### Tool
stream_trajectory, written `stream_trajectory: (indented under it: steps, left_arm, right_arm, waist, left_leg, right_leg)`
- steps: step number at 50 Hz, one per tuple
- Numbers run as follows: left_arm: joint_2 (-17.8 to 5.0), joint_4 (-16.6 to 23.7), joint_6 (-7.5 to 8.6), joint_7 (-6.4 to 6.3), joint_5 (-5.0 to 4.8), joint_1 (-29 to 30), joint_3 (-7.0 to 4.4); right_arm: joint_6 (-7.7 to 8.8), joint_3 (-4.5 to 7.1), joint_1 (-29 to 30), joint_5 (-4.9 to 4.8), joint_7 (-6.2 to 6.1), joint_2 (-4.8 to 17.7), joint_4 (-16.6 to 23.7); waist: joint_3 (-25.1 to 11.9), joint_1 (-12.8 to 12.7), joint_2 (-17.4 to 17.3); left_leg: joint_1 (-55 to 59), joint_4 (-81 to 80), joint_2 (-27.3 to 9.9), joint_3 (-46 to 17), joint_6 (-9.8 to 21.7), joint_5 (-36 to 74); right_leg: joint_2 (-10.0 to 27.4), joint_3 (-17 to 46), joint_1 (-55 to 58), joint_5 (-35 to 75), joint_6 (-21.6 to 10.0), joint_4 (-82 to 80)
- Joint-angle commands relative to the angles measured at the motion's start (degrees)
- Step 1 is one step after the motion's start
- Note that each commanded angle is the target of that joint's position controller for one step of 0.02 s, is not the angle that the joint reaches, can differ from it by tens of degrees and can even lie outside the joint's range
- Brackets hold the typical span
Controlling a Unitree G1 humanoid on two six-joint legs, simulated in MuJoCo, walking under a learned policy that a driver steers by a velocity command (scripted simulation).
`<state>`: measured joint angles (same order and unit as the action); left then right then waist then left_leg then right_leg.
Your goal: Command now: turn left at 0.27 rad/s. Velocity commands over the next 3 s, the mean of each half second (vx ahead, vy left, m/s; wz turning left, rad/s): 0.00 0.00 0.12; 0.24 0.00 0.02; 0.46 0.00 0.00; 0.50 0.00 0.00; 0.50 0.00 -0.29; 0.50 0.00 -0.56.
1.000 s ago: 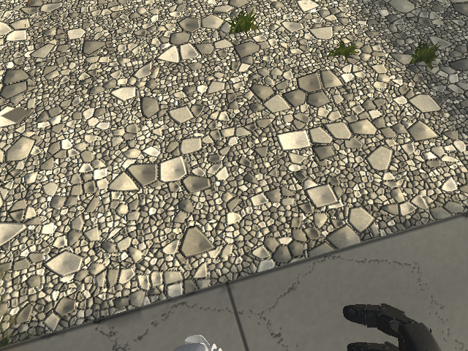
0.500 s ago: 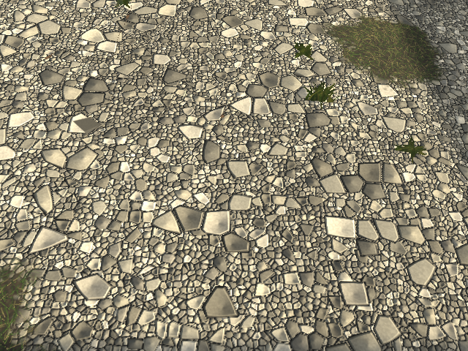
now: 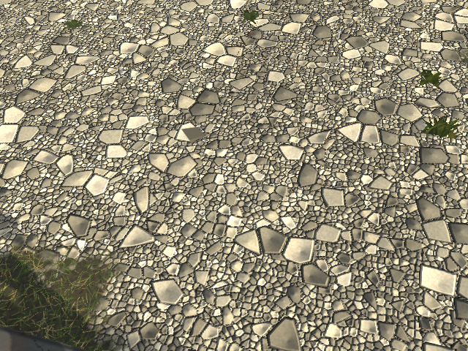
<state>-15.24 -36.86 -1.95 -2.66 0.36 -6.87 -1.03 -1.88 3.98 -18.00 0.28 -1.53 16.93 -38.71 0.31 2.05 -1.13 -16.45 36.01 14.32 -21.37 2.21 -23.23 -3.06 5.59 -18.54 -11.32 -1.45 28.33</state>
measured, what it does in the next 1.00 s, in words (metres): walks ahead: left foot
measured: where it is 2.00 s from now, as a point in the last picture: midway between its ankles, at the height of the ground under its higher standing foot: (252, 287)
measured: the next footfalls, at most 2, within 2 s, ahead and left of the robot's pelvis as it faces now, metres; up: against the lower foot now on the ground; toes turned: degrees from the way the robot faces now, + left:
left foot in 0.36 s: +0.03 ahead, +0.10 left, +0.00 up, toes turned -4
left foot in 1.24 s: +0.32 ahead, +0.07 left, +0.00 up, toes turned +4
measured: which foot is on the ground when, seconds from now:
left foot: up 0.00-0.34, down 0.36-0.82, up 0.84-1.00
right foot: down 0.00-1.00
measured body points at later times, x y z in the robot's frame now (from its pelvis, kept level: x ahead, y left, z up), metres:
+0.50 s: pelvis +0.02 -0.02 +0.01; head +0.02 -0.01 +0.46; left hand +0.11 +0.23 -0.12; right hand +0.13 -0.26 -0.12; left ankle -0.01 +0.10 -0.73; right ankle +0.03 -0.11 -0.73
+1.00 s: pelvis +0.12 -0.04 +0.01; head +0.13 -0.05 +0.46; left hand +0.11 +0.23 -0.11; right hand +0.23 -0.30 -0.12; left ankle +0.11 +0.09 -0.68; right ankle +0.06 -0.11 -0.73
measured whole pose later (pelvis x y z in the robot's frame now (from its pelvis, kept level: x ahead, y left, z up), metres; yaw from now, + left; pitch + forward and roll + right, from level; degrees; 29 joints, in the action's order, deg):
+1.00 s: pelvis +0.12 -0.04 +0.01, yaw +2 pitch +1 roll +1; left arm -13.6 -48.5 3.4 -0.6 0.6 -26.9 -1.0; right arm 1.7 2.6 -13.9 1.0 1.1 16.1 -50.3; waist -1.4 -1.2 -1.5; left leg -25.3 52.9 -0.5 -0.2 3.3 -15.7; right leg -4.0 -0.4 -3.0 -15.3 -5.0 17.2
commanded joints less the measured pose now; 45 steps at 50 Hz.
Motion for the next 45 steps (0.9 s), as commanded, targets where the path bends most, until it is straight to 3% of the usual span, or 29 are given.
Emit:
stream_trajectory:
  steps: [1,2,3,4,6,10,14,16,17,18,19,21,25,28,29,31,32,34,35,37,39,40,41,42,43,44,45]
  left_arm:
    - [-9.2,4.3,1.08,0.12,-0.19,-2.7,-2.4]
    - [-5.4,4.2,1.5,0.59,-0.28,-0.8,-1.29]
    - [-4.3,4.6,1.67,0.91,-0.02,0.4,-0.86]
    - [-4.3,4.4,1.86,0.81,0.2,0.5,-0.7]
    - [-3.9,3.8,2.15,1.01,0.32,-0.6,-0.47]
    - [-3.2,2.2,2.63,1.33,0.22,-4.0,-0.37]
    - [-4.3,0.5,2.18,1.52,0.59,-6.9,-0.96]
    - [-4.3,0.0,1.9,1.26,0.18,-6.2,-0.96]
    - [-3.8,-0.4,2.03,1.17,0.03,-6.6,-0.8]
    - [-3.1,-0.2,2.45,1.24,-0.18,-7.0,-0.52]
    - [-1.8,0.2,2.63,1.6,-0.7,-8.2,-0.34]
    - [-1.9,-1.2,2.13,1.49,-0.15,-6.6,-0.19]
    - [-3.0,-2.9,2.04,1.45,-0.02,-7.8,-0.27]
    - [-2.8,-4.5,1.93,1.23,-0.15,-8.3,0.02]
    - [-2.8,-5.2,1.79,1.27,-0.02,-8.9,0.05]
    - [-4.5,-5.6,1.11,1.55,0.62,-8.9,-0.7]
    - [-4.7,-5.1,0.89,1.78,0.97,-7.6,-0.8]
    - [-2.9,-4.0,1.41,2.14,1.29,-5.5,-0.32]
    - [-3.0,-3.7,1.97,2.15,1.5,-4.9,-0.33]
    - [-3.7,-3.4,2.94,2.49,1.39,-5.3,-0.61]
    - [-3.2,-4.8,3.68,2.95,0.92,-10.6,-0.82]
    - [-3.4,-7.0,3.97,2.84,0.65,-16.5,-1.19]
    - [-7.3,-8.1,4.25,2.44,0.84,-22.0,-2.42]
    - [-13.1,-8.9,4.22,2.47,0.64,-27.2,-4.09]
    - [-10.0,-9.1,4.01,2.53,0.56,-26.1,-3.37]
    - [-8.2,-8.0,4.24,2.53,0.74,-22.5,-2.8]
    - [-7.5,-7.6,4.75,2.5,1.03,-20.6,-2.62]
  right_arm:
    - [0.62,2.27,-4.3,0.71,-0.76,8.6,1.5]
    - [0.51,1.85,-1.7,0.67,-0.28,7.2,1.1]
    - [0.21,1.5,-1.2,0.26,0.2,5.7,0.3]
    - [-0.19,1.33,-1.4,0.1,0.64,5.1,-0.3]
    - [-0.85,1.2,-1.1,-0.16,0.83,4.9,-1.6]
    - [-1.64,-0.09,1.4,-0.24,0.64,2.6,-3.1]
    - [-1.45,-1.1,3.0,-0.5,0.1,1.6,-4.4]
    - [-0.72,-1.68,0.9,-0.46,-0.3,0.5,-5.7]
    - [-0.17,-1.87,1.1,0.08,-0.53,1.0,-5.7]
    - [0.43,-1.74,1.9,0.96,-0.77,3.1,-5.2]
    - [0.8,-1.24,4.7,0.8,-0.73,6.0,-5.1]
    - [1.39,-2.39,5.8,0.05,-0.25,1.9,-5.9]
    - [1.67,-2.63,4.1,-0.08,-0.91,2.0,-8.3]
    - [1.6,-2.87,4.2,-0.08,-0.93,1.7,-9.5]
    - [1.53,-2.9,3.3,0.01,-0.92,1.7,-10.2]
    - [1.07,-1.95,1.5,0.49,-0.79,4.0,-11.0]
    - [0.94,-1.51,0.2,0.7,-0.63,4.9,-11.2]
    - [1.32,-0.44,-2.1,0.75,-0.39,7.0,-11.9]
    - [1.75,-0.18,-1.9,0.77,-0.25,6.9,-12.0]
    - [2.99,0.18,-0.8,0.88,0.1,6.7,-11.8]
    - [3.56,0.41,2.0,0.21,0.48,6.6,-11.4]
    - [3.72,0.16,4.1,0.09,0.56,5.4,-10.9]
    - [3.96,-0.96,7.1,-0.07,0.79,2.3,-9.2]
    - [4.49,-1.47,8.2,0.09,1.14,1.1,-7.0]
    - [4.5,-0.45,8.7,1.24,1.18,5.2,-6.9]
    - [4.69,-0.44,7.8,1.08,1.62,4.6,-7.5]
    - [5.06,-0.61,6.8,0.67,2.04,4.0,-7.8]
  waist:
    - [-6.0,-1.4,9.3]
    - [-4.1,-0.9,6.7]
    - [-3.4,-0.6,7.0]
    - [-3.1,-0.5,9.4]
    - [-3.3,-0.3,9.5]
    - [-2.4,-1.4,10.3]
    - [-2.1,-2.8,11.2]
    - [-2.5,-1.0,9.2]
    - [-2.9,-0.8,7.7]
    - [-4.1,-1.2,4.9]
    - [-2.3,-4.0,-2.2]
    - [-1.4,-2.6,-3.2]
    - [-1.3,-2.3,-1.8]
    - [-0.9,-2.3,0.4]
    - [-1.9,-2.2,0.5]
    - [0.8,-1.5,-1.1]
    - [3.6,-0.6,-2.3]
    - [7.2,0.5,-6.9]
    - [8.4,0.8,-6.9]
    - [7.5,-0.2,-5.4]
    - [5.9,-3.5,-5.4]
    - [4.5,-6.5,-3.9]
    - [3.5,-9.6,4.1]
    - [1.3,-11.1,16.2]
    - [3.8,-8.9,10.0]
    - [5.5,-6.3,5.2]
    - [4.9,-5.0,3.5]
  left_leg:
    - [-9.5,19.7,-4.3,8.4,-2.9,-11.6]
    - [-8.6,20.6,-5.8,8.2,-3.5,-7.3]
    - [-7.8,21.6,-5.6,8.4,-4.4,-4.9]
    - [-7.4,22.2,-5.8,9.3,-5.0,-3.2]
    - [-6.3,22.1,-6.1,10.7,-5.8,-2.2]
    - [-4.8,10.1,-10.0,15.5,-6.5,-1.8]
    - [-0.4,-2.5,-10.9,18.6,-4.8,-1.6]
    - [5.5,-13.1,-11.3,19.2,-3.4,8.0]
    - [10.0,-16.9,-12.9,16.5,-2.5,14.3]
    - [14.6,-16.6,-16.6,11.5,-1.5,18.3]
    - [11.5,-13.6,-18.9,9.7,0.2,23.9]
    - [7.0,-14.7,-17.9,10.6,0.9,19.2]
    - [7.6,-15.3,-16.7,11.8,0.4,20.1]
    - [7.8,-15.7,-16.8,11.8,0.5,19.5]
    - [8.0,-16.2,-16.4,11.8,1.0,13.4]
    - [5.5,-16.5,-16.3,9.3,4.1,-6.7]
    - [4.8,-18.7,-18.4,5.4,6.1,-15.5]
    - [5.7,-24.7,-25.4,-4.3,10.5,-23.1]
    - [5.4,-25.4,-27.7,-6.8,11.9,-21.0]
    - [5.1,-24.3,-28.5,-5.9,12.2,-11.3]
    - [-0.4,-21.3,-25.1,0.2,9.8,-5.6]
    - [-7.6,-17.7,-21.7,4.2,7.7,-4.2]
    - [-16.4,-6.8,-16.0,11.0,4.1,-1.7]
    - [-22.7,10.1,-9.8,20.6,1.7,-1.9]
    - [-25.2,18.4,-11.9,18.7,2.1,-4.0]
    - [-24.7,21.9,-14.1,17.5,2.3,-0.9]
    - [-23.9,23.0,-15.5,17.5,2.3,1.8]
  right_leg:
    - [22.9,24.3,10.8,20.9,-12.3,-9.7]
    - [18.4,18.6,8.3,15.0,-10.1,-10.4]
    - [15.2,14.5,7.4,13.4,-8.4,-10.9]
    - [13.4,11.7,7.2,14.4,-7.7,-11.3]
    - [12.4,9.6,7.5,18.5,-8.0,-10.9]
    - [11.4,9.1,10.5,15.8,-7.8,-10.9]
    - [11.1,10.3,10.7,16.9,-9.0,-8.5]
    - [10.6,10.2,8.5,16.4,-8.0,-7.0]
    - [10.3,10.3,5.6,14.9,-6.4,-6.7]
    - [9.6,9.4,1.9,11.1,-4.6,-5.8]
    - [5.3,4.8,1.3,5.1,-3.4,-6.5]
    - [4.0,3.0,5.8,2.0,-2.6,-7.1]
    - [5.3,3.3,7.4,9.2,-2.6,-6.3]
    - [5.2,3.1,7.3,8.4,-2.1,-6.9]
    - [4.5,2.7,7.7,2.5,-2.2,-6.9]
    - [1.6,1.0,2.7,-15.9,-3.4,-2.8]
    - [0.8,0.4,-2.5,-20.5,-3.8,0.0]
    - [-0.3,-5.4,-9.4,-15.6,-3.4,8.6]
    - [1.1,-6.2,-10.7,-13.5,-3.3,10.7]
    - [2.9,-5.1,-9.2,-12.9,-3.6,10.5]
    - [1.9,-6.9,2.4,-9.5,-4.4,2.3]
    - [0.8,-5.9,14.3,-8.0,-4.7,-1.8]
    - [7.7,6.9,22.7,-16.7,-6.7,-9.2]
    - [20.0,28.1,27.7,-27.2,-11.8,-18.9]
    - [23.0,31.4,24.2,-22.5,-13.8,-19.2]
    - [21.7,26.5,21.3,-15.2,-13.8,-18.4]
    - [20.1,22.2,20.8,-8.5,-13.0,-18.5]
Over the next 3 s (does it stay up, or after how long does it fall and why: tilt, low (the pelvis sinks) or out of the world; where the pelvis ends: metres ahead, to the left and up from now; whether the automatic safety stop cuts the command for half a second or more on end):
stays up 1.23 -0.12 -0.18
